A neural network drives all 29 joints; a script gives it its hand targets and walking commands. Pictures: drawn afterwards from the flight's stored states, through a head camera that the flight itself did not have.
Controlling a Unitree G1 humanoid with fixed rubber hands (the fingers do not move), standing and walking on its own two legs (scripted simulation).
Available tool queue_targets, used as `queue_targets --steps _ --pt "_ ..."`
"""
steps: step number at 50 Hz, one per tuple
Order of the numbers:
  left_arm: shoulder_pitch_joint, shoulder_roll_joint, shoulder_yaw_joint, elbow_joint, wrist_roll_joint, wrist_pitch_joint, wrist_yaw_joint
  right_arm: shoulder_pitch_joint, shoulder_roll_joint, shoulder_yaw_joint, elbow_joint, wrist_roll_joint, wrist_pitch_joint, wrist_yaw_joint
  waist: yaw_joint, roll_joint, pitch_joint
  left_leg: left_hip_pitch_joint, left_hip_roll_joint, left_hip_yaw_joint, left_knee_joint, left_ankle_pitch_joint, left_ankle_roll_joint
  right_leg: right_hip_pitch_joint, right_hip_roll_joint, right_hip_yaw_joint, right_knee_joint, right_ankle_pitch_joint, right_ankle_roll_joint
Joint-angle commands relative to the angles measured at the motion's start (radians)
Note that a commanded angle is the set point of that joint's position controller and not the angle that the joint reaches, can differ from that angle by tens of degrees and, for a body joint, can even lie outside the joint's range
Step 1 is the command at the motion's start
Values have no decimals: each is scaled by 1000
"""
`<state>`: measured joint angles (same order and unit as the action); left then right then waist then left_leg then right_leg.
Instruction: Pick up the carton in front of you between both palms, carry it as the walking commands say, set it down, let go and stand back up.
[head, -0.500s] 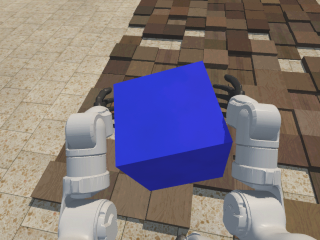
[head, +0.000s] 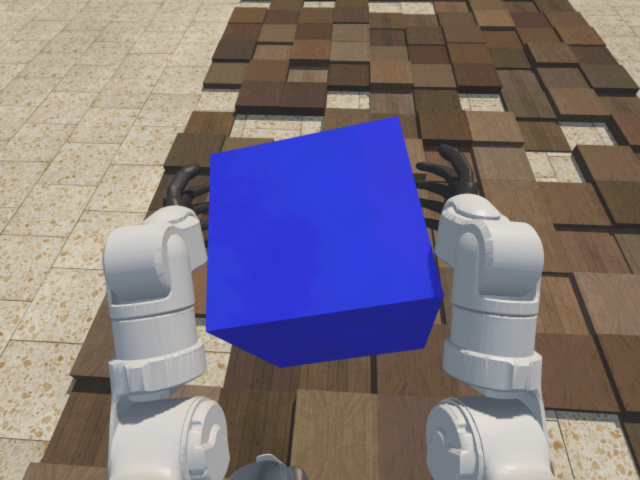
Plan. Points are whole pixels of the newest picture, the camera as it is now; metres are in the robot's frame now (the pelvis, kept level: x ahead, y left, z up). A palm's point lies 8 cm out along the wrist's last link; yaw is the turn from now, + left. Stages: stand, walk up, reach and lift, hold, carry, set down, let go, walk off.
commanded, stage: carry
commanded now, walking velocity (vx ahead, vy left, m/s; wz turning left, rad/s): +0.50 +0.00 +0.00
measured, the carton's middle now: (329, 262) +0.37 -0.03 +0.06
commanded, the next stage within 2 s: none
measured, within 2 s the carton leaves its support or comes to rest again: neither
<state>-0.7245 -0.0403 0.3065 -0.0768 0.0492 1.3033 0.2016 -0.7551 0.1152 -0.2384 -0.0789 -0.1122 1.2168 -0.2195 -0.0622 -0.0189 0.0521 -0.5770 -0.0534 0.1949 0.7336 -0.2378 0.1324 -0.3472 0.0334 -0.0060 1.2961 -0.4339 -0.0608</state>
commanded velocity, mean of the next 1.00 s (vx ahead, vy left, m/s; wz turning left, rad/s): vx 0.50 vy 0.00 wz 0.00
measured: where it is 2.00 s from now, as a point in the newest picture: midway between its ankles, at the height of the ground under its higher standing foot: (321, 224)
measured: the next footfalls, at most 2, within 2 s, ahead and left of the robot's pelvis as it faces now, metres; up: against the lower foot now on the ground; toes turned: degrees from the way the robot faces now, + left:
right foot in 0.34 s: +0.38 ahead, -0.14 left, +0.00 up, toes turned -4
left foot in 0.84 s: +0.59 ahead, +0.05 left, -0.04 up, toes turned +5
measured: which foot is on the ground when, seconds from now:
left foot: down 0.00-0.36, up 0.38-0.82, down 0.84-1.00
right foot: up 0.00-0.32, down 0.34-0.86, up 0.88-1.00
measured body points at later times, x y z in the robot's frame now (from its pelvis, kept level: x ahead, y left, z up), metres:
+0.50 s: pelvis +0.28 -0.07 +0.04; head +0.31 -0.08 +0.48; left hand +0.64 +0.11 +0.18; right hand +0.68 -0.19 +0.18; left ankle +0.23 +0.05 -0.62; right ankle +0.34 -0.13 -0.69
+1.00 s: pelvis +0.56 -0.03 -0.01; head +0.58 -0.03 +0.44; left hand +0.91 +0.13 +0.08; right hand +0.91 -0.17 +0.09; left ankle +0.55 +0.04 -0.74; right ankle +0.50 -0.14 -0.63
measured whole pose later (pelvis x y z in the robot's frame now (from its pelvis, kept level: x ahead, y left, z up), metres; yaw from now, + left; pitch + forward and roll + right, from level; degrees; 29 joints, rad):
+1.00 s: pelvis +0.56 -0.03 -0.01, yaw +2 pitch +4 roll +0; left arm -0.58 -0.08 0.24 0.09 0.07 1.18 0.22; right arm -0.53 0.15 -0.26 0.00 -0.14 1.10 -0.18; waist 0.00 -0.01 -0.05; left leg -0.33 -0.03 0.09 0.54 -0.29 0.07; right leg -0.60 -0.02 -0.05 1.29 -0.43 -0.02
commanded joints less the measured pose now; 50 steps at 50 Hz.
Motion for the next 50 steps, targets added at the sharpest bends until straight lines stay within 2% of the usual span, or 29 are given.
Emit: queue_targets --steps 1,4,5,8,11,13,15,16,17,18,19,22,24,26,28,30,31,33,35,37,39,40,41,43,45,46,48,49,50 --pt "-793 -900 -627 -99 -295 -49 -158 -779 994 688 -100 492 36 204 -16 -10 -585 736 338 -555 -290 310 145 -468 -62 87 172 13 -38" --pt "-684 -864 -575 -51 -214 -58 -132 -788 1010 715 -86 559 30 214 -16 42 -567 642 303 -470 -319 307 149 -411 -63 13 -86 23 -18" --pt "-795 -879 -605 -202 -268 -70 -123 -761 1046 723 -99 573 31 225 -19 46 -559 657 289 -409 -316 345 133 -402 -61 -6 -123 72 -12" --pt "-614 -770 -534 55 -144 -36 -112 -702 880 658 4 503 47 206 -54 87 -495 616 270 -355 -305 388 150 -379 -58 -37 -427 157 12" --pt "-877 -779 -610 -187 -237 -18 -118 -667 903 599 86 486 74 216 -24 213 -472 570 231 -234 -322 450 69 -203 -35 -100 -657 338 -6" --pt "-728 -773 -574 -11 -230 26 -119 -607 825 518 157 442 100 211 -9 212 -419 469 244 -209 -335 311 47 -97 -41 -148 -722 446 -15" --pt "-739 -718 -546 32 -221 27 -135 -630 829 525 221 413 110 198 71 97 -503 415 198 -122 -121 333 -21 155 -16 -142 -800 386 -37" --pt "-739 -778 -547 70 -257 31 -143 -682 823 513 145 402 105 190 83 -28 -528 283 152 -69 70 238 -56 311 -100 -7 -820 303 -84" --pt "-754 -771 -511 104 -268 31 -142 -705 842 510 180 407 118 184 120 -231 -577 111 34 -71 260 -150 -112 472 -315 351 -875 294 -131" --pt "-763 -781 -503 183 -282 34 -147 -686 756 463 211 354 122 167 114 -293 -525 -179 -24 -103 490 -317 -116 585 -397 532 -922 314 -253" --pt "-816 -872 -568 111 -352 27 -153 -656 816 426 203 355 110 165 116 -164 -549 -209 35 -178 521 -313 -93 577 -372 525 -882 396 -245" --pt "-929 -1017 -554 112 -376 2 -161 -739 909 416 192 333 91 164 121 5 -550 -160 109 -224 409 -175 -89 464 -338 364 -920 426 -175" --pt "-978 -1048 -575 -19 -380 -38 -169 -749 997 482 162 359 63 161 101 -126 -539 -80 123 -204 321 -84 -99 372 -312 270 -954 439 -129" --pt "-897 -1068 -606 0 -414 -42 -183 -837 941 503 -7 368 40 150 105 -86 -561 -30 74 -168 174 -108 -96 371 -291 202 -976 384 -166" --pt "-892 -1020 -630 -101 -388 -65 -177 -676 959 518 99 329 45 138 130 -146 -584 -11 62 -158 59 -23 -110 433 -238 112 -962 459 -153" --pt "-780 -994 -648 -8 -351 -60 -175 -462 921 488 232 257 49 151 140 -140 -527 -18 55 -121 -86 78 -121 467 -228 66 -925 562 -138" --pt "-648 -1015 -658 112 -348 -54 -181 -477 913 510 179 259 34 160 137 -40 -553 -22 39 -108 -123 66 -128 543 -254 113 -905 647 -133" --pt "-673 -1055 -654 75 -333 -89 -198 -482 975 547 196 270 7 183 178 -80 -499 -80 55 -114 -179 189 -110 566 -248 131 -899 649 -112" --pt "-724 -1104 -737 5 -353 -125 -209 -541 990 576 125 281 -20 206 154 -98 -530 -113 80 -150 -258 188 -100 675 -259 112 -779 682 -113" --pt "-790 -1069 -778 -78 -373 -149 -191 -457 988 545 153 283 -36 209 192 -36 -497 -18 86 -171 -291 307 -98 571 -241 85 -735 542 -91" --pt "-650 -1049 -767 -24 -357 -151 -184 -477 915 569 65 291 -47 199 163 -24 -470 111 88 -156 -305 309 -60 429 -269 111 -704 564 -107" --pt "-582 -1050 -756 76 -336 -143 -179 -419 877 548 127 248 -38 195 153 8 -461 250 69 -96 -362 329 -57 357 -199 45 -571 523 -73" --pt "-573 -1008 -745 84 -334 -151 -184 -320 842 539 217 220 -34 197 62 45 -520 542 129 -143 -381 340 -80 159 -145 -8 -387 471 -9" --pt "-623 -1006 -755 66 -322 -162 -192 -303 834 497 228 205 -57 194 -5 261 -537 943 377 -539 -222 743 79 -400 15 -80 -55 -133 59" --pt "-625 -1048 -716 63 -342 -169 -186 -354 873 529 178 245 -73 196 4 244 -570 989 420 -652 -239 443 145 -580 -45 -26 105 -136 43" --pt "-616 -1064 -712 45 -343 -179 -184 -435 942 614 109 304 -84 202 6 116 -535 943 412 -629 -270 425 144 -626 -65 -4 72 -86 42" --pt "-617 -1110 -707 44 -322 -196 -176 -564 1029 681 -21 381 -119 215 37 49 -515 715 354 -521 -322 374 95 -488 -114 4 11 59 44" --pt "-638 -1102 -709 -13 -328 -216 -174 -633 1047 722 -109 416 -133 216 44 40 -490 676 335 -455 -308 425 78 -506 -101 -19 35 83 41" --pt "-584 -1056 -718 12 -310 -215 -164 -512 1024 701 2 425 -120 214 36 104 -506 721 287 -389 -289 484 62 -515 -83 -31 29 123 57"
